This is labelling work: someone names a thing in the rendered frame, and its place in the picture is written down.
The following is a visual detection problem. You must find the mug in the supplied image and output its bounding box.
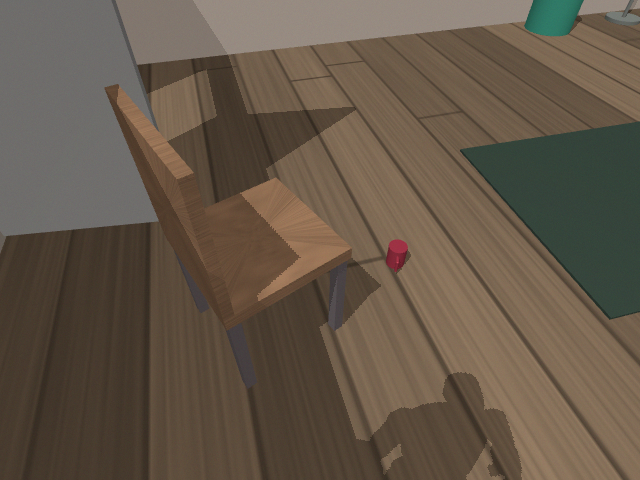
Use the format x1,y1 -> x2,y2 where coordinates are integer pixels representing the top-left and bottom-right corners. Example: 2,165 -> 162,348
386,239 -> 408,272

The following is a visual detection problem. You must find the floor lamp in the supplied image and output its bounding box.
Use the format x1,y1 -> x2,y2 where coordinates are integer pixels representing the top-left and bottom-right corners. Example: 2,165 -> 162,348
605,0 -> 640,26

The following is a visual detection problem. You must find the chair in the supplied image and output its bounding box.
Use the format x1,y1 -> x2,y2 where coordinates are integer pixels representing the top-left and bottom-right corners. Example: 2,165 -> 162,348
104,84 -> 352,389

